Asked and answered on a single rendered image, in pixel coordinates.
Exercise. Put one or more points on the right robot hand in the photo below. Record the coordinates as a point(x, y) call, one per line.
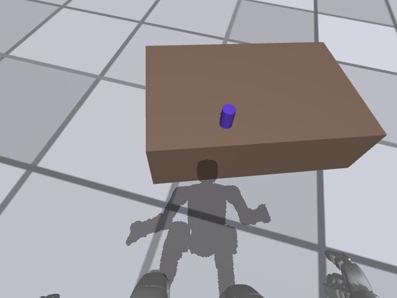
point(352, 278)

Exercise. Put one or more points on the can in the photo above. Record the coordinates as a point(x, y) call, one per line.
point(227, 116)

